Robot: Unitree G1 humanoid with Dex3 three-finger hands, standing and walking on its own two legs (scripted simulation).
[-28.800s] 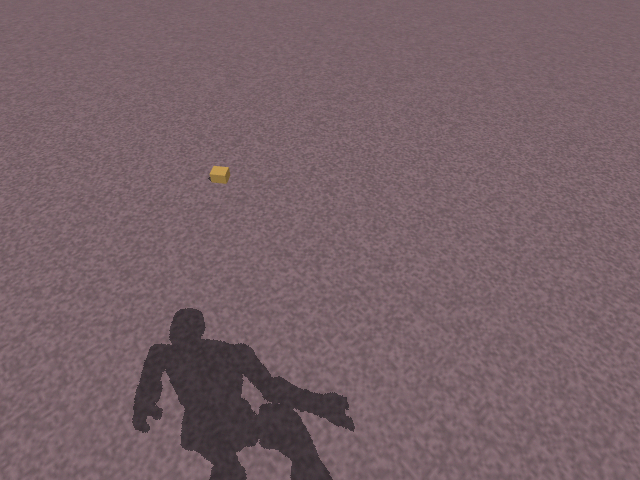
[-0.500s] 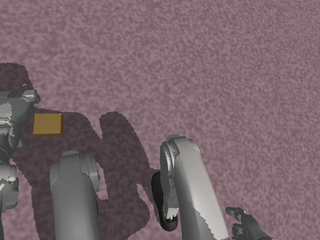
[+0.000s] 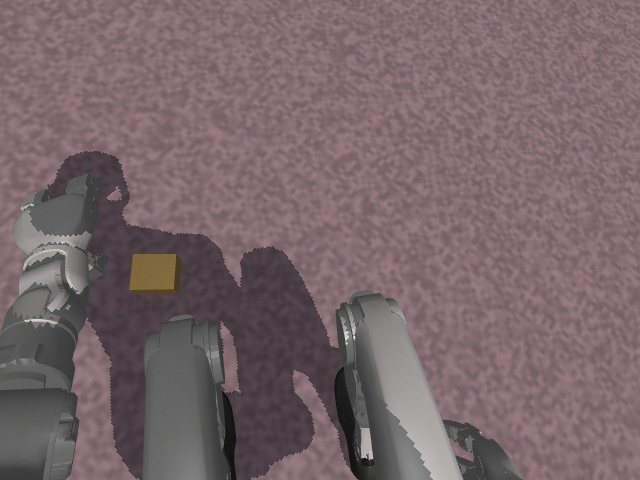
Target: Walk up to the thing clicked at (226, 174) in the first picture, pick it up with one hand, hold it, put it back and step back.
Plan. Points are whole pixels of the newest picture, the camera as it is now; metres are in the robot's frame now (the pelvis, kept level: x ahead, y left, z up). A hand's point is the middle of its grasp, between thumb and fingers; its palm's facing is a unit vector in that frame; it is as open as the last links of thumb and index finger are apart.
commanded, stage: home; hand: left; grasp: from above
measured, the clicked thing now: (156, 274) +0.43 +0.24 -0.36
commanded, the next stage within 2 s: none
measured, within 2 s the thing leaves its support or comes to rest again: neither
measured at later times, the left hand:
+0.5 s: hand (21, 396) +0.25 +0.22 +0.08, palm faces -0.08 -0.88 -0.47, open 7.4 cm
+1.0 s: hand out of the picture +0.22 +0.20 +0.28, palm faces +0.17 -0.96 -0.21, open 7.4 cm
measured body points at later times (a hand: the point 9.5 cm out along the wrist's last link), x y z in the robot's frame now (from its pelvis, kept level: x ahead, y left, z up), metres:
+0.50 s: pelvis +0.00 -0.01 +0.18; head +0.12 +0.03 +0.61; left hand +0.25 +0.26 +0.11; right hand +0.25 -0.22 +0.09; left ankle +0.07 +0.13 -0.35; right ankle +0.09 -0.14 -0.35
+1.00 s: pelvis +0.07 +0.00 +0.32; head +0.09 +0.01 +0.77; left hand +0.21 +0.25 +0.30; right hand +0.25 -0.23 +0.26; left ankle +0.07 +0.13 -0.35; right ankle +0.09 -0.14 -0.35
